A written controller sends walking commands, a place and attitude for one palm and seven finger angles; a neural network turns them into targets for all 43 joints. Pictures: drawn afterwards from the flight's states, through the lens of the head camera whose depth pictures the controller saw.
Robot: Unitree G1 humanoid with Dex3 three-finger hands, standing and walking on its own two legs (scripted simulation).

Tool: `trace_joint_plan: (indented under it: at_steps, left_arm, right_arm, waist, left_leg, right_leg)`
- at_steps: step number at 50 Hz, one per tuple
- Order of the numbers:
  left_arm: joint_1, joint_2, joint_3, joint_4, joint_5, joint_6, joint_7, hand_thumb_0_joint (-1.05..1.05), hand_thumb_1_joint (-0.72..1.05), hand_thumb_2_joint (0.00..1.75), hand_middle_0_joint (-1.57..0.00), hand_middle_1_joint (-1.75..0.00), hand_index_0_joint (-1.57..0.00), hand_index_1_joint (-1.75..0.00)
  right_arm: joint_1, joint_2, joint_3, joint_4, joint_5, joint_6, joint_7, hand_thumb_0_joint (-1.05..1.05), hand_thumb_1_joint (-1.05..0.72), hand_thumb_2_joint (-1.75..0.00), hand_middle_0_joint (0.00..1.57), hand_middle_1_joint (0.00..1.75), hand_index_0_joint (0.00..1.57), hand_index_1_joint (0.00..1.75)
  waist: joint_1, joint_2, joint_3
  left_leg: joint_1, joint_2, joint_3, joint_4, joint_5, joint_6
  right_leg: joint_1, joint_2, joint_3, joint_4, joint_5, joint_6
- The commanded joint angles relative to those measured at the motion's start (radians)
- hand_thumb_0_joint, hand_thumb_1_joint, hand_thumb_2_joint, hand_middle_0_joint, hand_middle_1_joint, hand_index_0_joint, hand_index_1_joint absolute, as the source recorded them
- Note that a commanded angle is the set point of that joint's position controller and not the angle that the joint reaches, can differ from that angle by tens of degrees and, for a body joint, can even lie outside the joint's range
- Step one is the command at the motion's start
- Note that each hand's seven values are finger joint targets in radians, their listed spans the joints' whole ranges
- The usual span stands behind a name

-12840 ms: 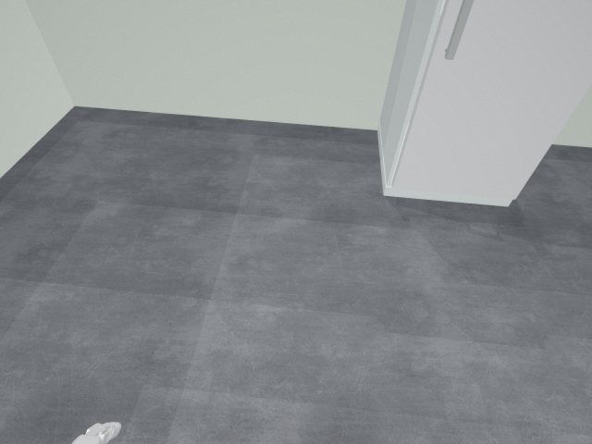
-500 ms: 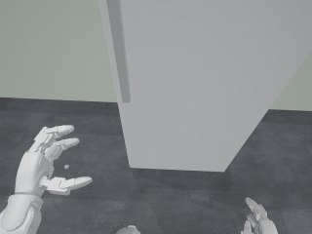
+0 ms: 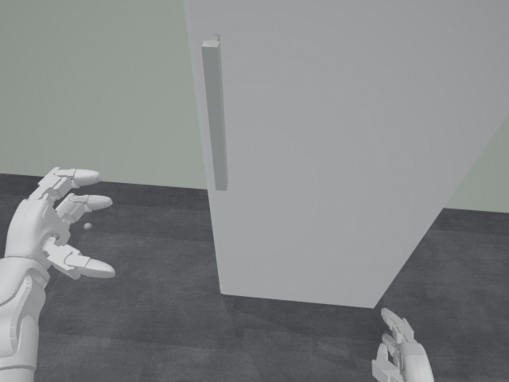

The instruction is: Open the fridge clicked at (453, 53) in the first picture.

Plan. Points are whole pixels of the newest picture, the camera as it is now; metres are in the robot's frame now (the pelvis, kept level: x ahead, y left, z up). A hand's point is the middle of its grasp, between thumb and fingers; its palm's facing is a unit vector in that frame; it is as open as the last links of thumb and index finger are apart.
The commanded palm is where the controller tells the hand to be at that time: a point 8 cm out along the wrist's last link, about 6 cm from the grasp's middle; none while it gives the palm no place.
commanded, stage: raise the hand to about handle height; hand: left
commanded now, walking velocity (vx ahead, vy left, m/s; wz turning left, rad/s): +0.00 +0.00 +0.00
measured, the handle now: (219, 122) +0.54 +0.14 +0.14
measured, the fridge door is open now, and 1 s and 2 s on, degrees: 0 0 0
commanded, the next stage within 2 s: move the hooked fingers beside the handle in 0.56 s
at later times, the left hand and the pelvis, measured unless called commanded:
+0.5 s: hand (95, 217) +0.28 +0.26 +0.15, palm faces +0.14 -0.99 -0.04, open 13.9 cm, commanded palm +0.24 +0.31 +0.15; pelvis +0.00 -0.01 +0.00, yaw -1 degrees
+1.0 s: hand (118, 201) +0.31 +0.25 +0.14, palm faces +0.10 -0.99 -0.02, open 14.0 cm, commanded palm +0.29 +0.30 +0.15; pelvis -0.01 -0.01 +0.00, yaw -1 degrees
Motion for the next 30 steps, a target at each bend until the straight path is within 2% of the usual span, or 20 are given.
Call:
trace_joint_plan:
  at_steps: [1,3,6,7,11,13,14,15,17,18,19,22,23,24,25,27,28,29,30]
  left_arm:
    - [-0.307,0.253,0.086,-0.184,-0.015,-0.051,-0.02,0.0,-0.5,0.3,-0.3,-1.2,-0.3,-1.2]
    - [-0.301,0.27,0.095,-0.136,-0.015,-0.019,-0.036,0.0,-0.5,0.3,-0.3,-1.2,-0.3,-1.2]
    - [-0.253,0.223,0.056,-0.072,-0.023,0.038,-0.064,0.0,-0.5,0.3,-0.3,-1.2,-0.3,-1.2]
    - [-0.255,0.232,0.068,-0.071,-0.029,0.046,-0.069,0.0,-0.5,0.3,-0.3,-1.2,-0.3,-1.2]
    - [-0.305,0.278,0.121,-0.18,-0.031,0.021,-0.043,0.0,-0.5,0.3,-0.3,-1.2,-0.3,-1.2]
    - [-0.316,0.311,0.153,-0.217,-0.024,-0.012,-0.017,0.0,-0.5,0.3,-0.3,-1.2,-0.3,-1.2]
    - [-0.332,0.309,0.152,-0.236,-0.017,-0.027,-0.007,0.0,-0.5,0.3,-0.3,-1.2,-0.3,-1.2]
    - [-0.312,0.291,0.146,-0.215,-0.014,-0.035,0.001,0.0,-0.5,0.3,-0.3,-1.2,-0.3,-1.2]
    - [-0.309,0.282,0.14,-0.224,-0.009,-0.055,0.009,0.0,-0.5,0.3,-0.3,-1.2,-0.3,-1.2]
    - [-0.302,0.297,0.149,-0.222,-0.005,-0.057,0.01,0.0,-0.5,0.3,-0.3,-1.2,-0.3,-1.2]
    - [-0.316,0.282,0.129,-0.232,-0.002,-0.055,0.007,0.0,-0.5,0.3,-0.3,-1.2,-0.3,-1.2]
    - [-0.294,0.243,0.093,-0.182,-0.005,-0.027,-0.007,0.0,-0.5,0.3,-0.3,-1.2,-0.3,-1.2]
    - [-0.283,0.242,0.089,-0.159,-0.006,-0.017,-0.013,0.0,-0.5,0.3,-0.3,-1.2,-0.3,-1.2]
    - [-0.294,0.244,0.085,-0.167,-0.008,-0.008,-0.018,0.0,-0.5,0.3,-0.3,-1.2,-0.3,-1.2]
    - [-0.289,0.253,0.096,-0.152,-0.009,0.002,-0.02,0.0,-0.5,0.3,-0.3,-1.2,-0.3,-1.2]
    - [-0.296,0.258,0.104,-0.155,-0.017,0.008,-0.026,0.0,-0.5,0.3,-0.3,-1.2,-0.3,-1.2]
    - [-0.288,0.281,0.128,-0.151,-0.022,0.005,-0.025,0.0,-0.5,0.3,-0.3,-1.2,-0.3,-1.2]
    - [-0.305,0.276,0.124,-0.169,-0.022,0.002,-0.026,0.0,-0.5,0.3,-0.3,-1.2,-0.3,-1.2]
    - [-0.304,0.261,0.114,-0.167,-0.023,-0.001,-0.025,0.0,-0.5,0.3,-0.3,-1.2,-0.3,-1.2]
  right_arm:
    - [-0.113,-0.149,-0.061,-0.144,0.011,-0.055,-0.013,0.0,-0.9,-0.9,0.2,0.3,0.2,0.3]
    - [-0.115,-0.156,-0.064,-0.144,0.017,-0.048,-0.015,0.0,-0.9,-0.9,0.2,0.3,0.2,0.3]
    - [-0.108,-0.154,-0.066,-0.157,0.028,-0.033,-0.009,0.0,-0.9,-0.9,0.2,0.3,0.2,0.3]
    - [-0.112,-0.158,-0.069,-0.162,0.027,-0.032,-0.007,0.0,-0.9,-0.9,0.2,0.3,0.2,0.3]
    - [-0.122,-0.156,-0.078,-0.181,0.021,-0.029,-0.001,0.0,-0.9,-0.9,0.2,0.3,0.2,0.3]
    - [-0.121,-0.157,-0.077,-0.174,0.011,-0.03,0.0,0.0,-0.9,-0.9,0.2,0.3,0.2,0.3]
    - [-0.119,-0.152,-0.076,-0.175,0.009,-0.031,0.001,0.0,-0.9,-0.9,0.2,0.3,0.2,0.3]
    - [-0.116,-0.149,-0.075,-0.171,0.009,-0.03,0.001,0.0,-0.9,-0.9,0.2,0.3,0.2,0.3]
    - [-0.113,-0.15,-0.076,-0.164,0.007,-0.03,0.001,0.0,-0.9,-0.9,0.2,0.3,0.2,0.3]
    - [-0.111,-0.155,-0.078,-0.16,0.005,-0.03,0.002,0.0,-0.9,-0.9,0.2,0.3,0.2,0.3]
    - [-0.116,-0.149,-0.076,-0.162,0.008,-0.029,0.001,0.0,-0.9,-0.9,0.2,0.3,0.2,0.3]
    - [-0.116,-0.15,-0.076,-0.159,0.016,-0.026,-0.004,0.0,-0.9,-0.9,0.2,0.3,0.2,0.3]
    - [-0.114,-0.154,-0.077,-0.156,0.017,-0.026,-0.006,0.0,-0.9,-0.9,0.2,0.3,0.2,0.3]
    - [-0.117,-0.152,-0.077,-0.161,0.02,-0.025,-0.007,0.0,-0.9,-0.9,0.2,0.3,0.2,0.3]
    - [-0.116,-0.155,-0.077,-0.162,0.019,-0.023,-0.009,0.0,-0.9,-0.9,0.2,0.3,0.2,0.3]
    - [-0.119,-0.155,-0.078,-0.164,0.02,-0.024,-0.01,0.0,-0.9,-0.9,0.2,0.3,0.2,0.3]
    - [-0.119,-0.161,-0.08,-0.161,0.017,-0.024,-0.009,0.0,-0.9,-0.9,0.2,0.3,0.2,0.3]
    - [-0.123,-0.154,-0.078,-0.166,0.017,-0.023,-0.008,0.0,-0.9,-0.9,0.2,0.3,0.2,0.3]
    - [-0.122,-0.151,-0.076,-0.166,0.018,-0.023,-0.007,0.0,-0.9,-0.9,0.2,0.3,0.2,0.3]
  waist:
    - [-0.014,0.094,-0.142]
    - [-0.01,0.053,-0.134]
    - [-0.013,0.012,-0.099]
    - [-0.01,0.007,-0.104]
    - [-0.001,0.027,-0.188]
    - [0.0,0.036,-0.191]
    - [0.0,0.054,-0.205]
    - [-0.005,0.066,-0.181]
    - [-0.008,0.089,-0.175]
    - [-0.005,0.091,-0.179]
    - [-0.009,0.11,-0.176]
    - [-0.019,0.091,-0.126]
    - [-0.021,0.05,-0.11]
    - [-0.02,0.057,-0.115]
    - [-0.019,0.031,-0.113]
    - [-0.017,0.02,-0.139]
    - [-0.011,0.014,-0.144]
    - [-0.012,0.019,-0.167]
    - [-0.015,0.033,-0.156]
  left_leg:
    - [0.161,0.0,-0.06,-0.142,0.117,-0.008]
    - [0.154,0.0,-0.053,-0.14,0.127,-0.002]
    - [0.127,-0.002,-0.054,-0.152,0.103,-0.004]
    - [0.126,-0.003,-0.055,-0.148,0.107,-0.004]
    - [0.167,-0.004,-0.047,-0.138,0.151,-0.003]
    - [0.172,-0.001,-0.042,-0.131,0.166,-0.002]
    - [0.176,-0.002,-0.044,-0.14,0.164,-0.002]
    - [0.177,-0.002,-0.04,-0.143,0.153,-0.003]
    - [0.182,-0.001,-0.039,-0.147,0.153,-0.005]
    - [0.177,-0.001,-0.033,-0.136,0.159,-0.003]
    - [0.178,-0.001,-0.032,-0.144,0.15,-0.004]
    - [0.165,-0.002,-0.034,-0.153,0.111,-0.004]
    - [0.157,0.002,-0.031,-0.146,0.109,0.0]
    - [0.152,0.001,-0.034,-0.154,0.093,-0.001]
    - [0.147,-0.001,-0.036,-0.156,0.091,0.0]
    - [0.152,-0.002,-0.036,-0.152,0.095,0.0]
    - [0.148,-0.001,-0.031,-0.137,0.11,0.001]
    - [0.155,-0.002,-0.034,-0.141,0.12,0.002]
    - [0.161,-0.003,-0.032,-0.142,0.125,0.0]
  right_leg:
    - [-0.036,0.007,0.05,-0.134,0.141,0.008]
    - [-0.017,0.005,0.057,-0.145,0.156,0.009]
    - [-0.034,0.003,0.054,-0.155,0.14,0.015]
    - [-0.031,0.0,0.062,-0.157,0.144,0.015]
    - [-0.006,-0.001,0.066,-0.146,0.178,0.014]
    - [-0.001,0.001,0.072,-0.143,0.188,0.012]
    - [0.0,0.001,0.069,-0.143,0.182,0.012]
    - [-0.012,0.004,0.068,-0.145,0.171,0.01]
    - [-0.013,0.006,0.064,-0.144,0.174,0.01]
    - [-0.001,0.001,0.078,-0.145,0.184,0.009]
    - [-0.002,-0.001,0.075,-0.149,0.178,0.01]
    - [-0.026,0.004,0.071,-0.163,0.143,0.014]
    - [-0.026,0.002,0.076,-0.168,0.141,0.015]
    - [-0.032,0.0,0.075,-0.172,0.121,0.018]
    - [-0.028,0.002,0.072,-0.172,0.119,0.018]
    - [-0.022,0.0,0.075,-0.171,0.119,0.021]
    - [-0.009,-0.005,0.092,-0.171,0.135,0.02]
    - [-0.006,-0.008,0.09,-0.168,0.146,0.021]
    - [-0.011,-0.004,0.083,-0.165,0.156,0.02]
